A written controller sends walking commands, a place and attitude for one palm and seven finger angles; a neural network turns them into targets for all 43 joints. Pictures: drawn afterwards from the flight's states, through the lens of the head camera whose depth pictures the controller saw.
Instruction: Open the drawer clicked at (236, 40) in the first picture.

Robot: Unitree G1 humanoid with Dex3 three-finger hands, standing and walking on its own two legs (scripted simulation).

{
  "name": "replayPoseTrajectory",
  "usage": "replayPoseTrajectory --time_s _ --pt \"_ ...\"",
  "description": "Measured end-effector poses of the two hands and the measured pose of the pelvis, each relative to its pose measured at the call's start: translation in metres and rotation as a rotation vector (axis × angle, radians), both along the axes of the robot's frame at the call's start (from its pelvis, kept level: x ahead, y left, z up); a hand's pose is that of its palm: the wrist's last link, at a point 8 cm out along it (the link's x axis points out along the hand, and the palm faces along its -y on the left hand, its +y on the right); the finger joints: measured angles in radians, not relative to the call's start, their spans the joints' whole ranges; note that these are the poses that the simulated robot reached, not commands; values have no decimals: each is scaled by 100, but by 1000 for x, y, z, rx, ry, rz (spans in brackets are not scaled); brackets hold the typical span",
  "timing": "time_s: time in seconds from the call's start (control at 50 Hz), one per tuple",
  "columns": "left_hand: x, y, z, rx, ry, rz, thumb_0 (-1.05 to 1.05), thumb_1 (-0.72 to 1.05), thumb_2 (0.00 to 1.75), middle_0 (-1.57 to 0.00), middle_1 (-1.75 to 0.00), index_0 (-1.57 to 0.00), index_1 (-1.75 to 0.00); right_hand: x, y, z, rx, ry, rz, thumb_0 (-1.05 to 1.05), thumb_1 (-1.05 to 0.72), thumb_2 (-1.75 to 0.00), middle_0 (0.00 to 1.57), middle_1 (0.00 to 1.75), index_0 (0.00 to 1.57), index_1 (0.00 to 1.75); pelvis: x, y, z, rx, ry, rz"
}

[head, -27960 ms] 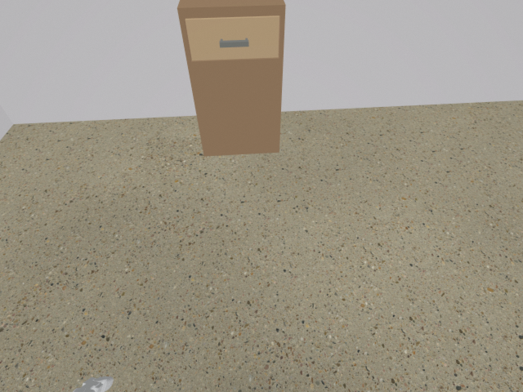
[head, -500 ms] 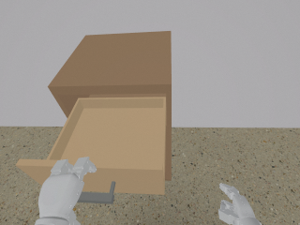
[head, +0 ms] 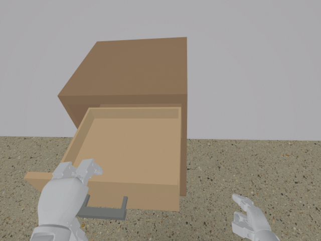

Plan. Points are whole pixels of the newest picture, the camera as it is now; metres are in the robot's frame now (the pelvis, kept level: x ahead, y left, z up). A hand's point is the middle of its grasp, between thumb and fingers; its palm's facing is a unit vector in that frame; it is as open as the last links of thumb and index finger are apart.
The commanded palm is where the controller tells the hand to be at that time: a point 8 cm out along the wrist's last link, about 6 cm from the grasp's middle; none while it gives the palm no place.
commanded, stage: lift the hand off the handle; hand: left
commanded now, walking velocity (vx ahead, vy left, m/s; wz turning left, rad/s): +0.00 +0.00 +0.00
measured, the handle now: (103, 205) +0.23 +0.21 -0.06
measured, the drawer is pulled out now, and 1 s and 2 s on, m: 0.30 0.30 0.30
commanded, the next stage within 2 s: draw the hand back to the body in 0.18 s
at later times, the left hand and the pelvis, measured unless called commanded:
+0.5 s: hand (73, 198) +0.18 +0.21 +0.09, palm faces +0.10 -0.16 -0.98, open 13.9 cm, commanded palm +0.15 +0.21 +0.15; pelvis +0.00 +0.01 +0.00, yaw +0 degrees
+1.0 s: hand (61, 195) +0.18 +0.22 +0.12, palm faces +0.23 -0.77 -0.60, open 13.8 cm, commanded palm +0.14 +0.25 +0.17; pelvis +0.01 +0.01 +0.01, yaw +2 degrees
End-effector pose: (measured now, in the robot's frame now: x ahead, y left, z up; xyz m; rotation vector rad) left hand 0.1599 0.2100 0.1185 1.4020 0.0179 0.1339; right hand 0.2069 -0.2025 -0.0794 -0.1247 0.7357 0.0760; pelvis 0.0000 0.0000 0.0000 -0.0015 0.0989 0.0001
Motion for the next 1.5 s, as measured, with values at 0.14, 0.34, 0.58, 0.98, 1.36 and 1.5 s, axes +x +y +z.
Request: replayPoseTrajectory --time_s 0.14,0.34,0.58,0.98,1.36,1.5 --pt "-2 -1 6 -31 22 2 0 -49 30 -32 -121 -32 -121 4 6 5 13 -8 9 1 -90 -90 20 30 20 30 4 4 3 -2 -11 1" --pt "-3 -4 5 -22 26 -25 0 -50 30 -32 -121 -32 -121 10 13 9 9 -22 33 1 -90 -90 20 30 20 30 2 6 3 -4 -9 -7" --pt "-3 12 22 3 8 19 0 -50 30 -32 -121 -32 -121 10 15 11 17 -22 26 1 -90 -90 20 30 20 30 3 8 6 -5 -27 -2" --pt "-16 44 35 -641 -70 129 -1 -48 30 -31 -119 -32 -119 9 13 25 -31 -96 -28 1 -90 -90 20 30 20 30 5 11 14 -7 -97 25" --pt "-9 61 68 -941 -262 111 -1 4 53 -27 -86 -27 -86 -2 8 22 -69 -65 -61 1 -90 -90 20 30 20 30 20 9 24 -1 -111 47" --pt "-15 68 74 -920 -292 129 0 28 63 -25 -70 -25 -70 7 3 28 -89 -79 -59 1 -90 -90 20 30 20 30 19 6 26 -1 -118 55"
